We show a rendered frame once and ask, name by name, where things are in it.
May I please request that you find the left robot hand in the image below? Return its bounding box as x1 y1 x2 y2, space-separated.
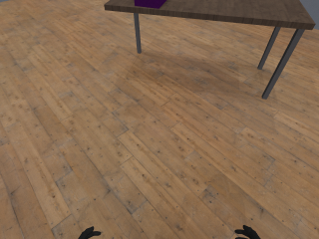
78 226 101 239

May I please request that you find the table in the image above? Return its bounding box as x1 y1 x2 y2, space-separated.
104 0 316 100

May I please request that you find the right robot hand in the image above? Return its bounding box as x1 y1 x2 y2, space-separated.
234 225 260 239

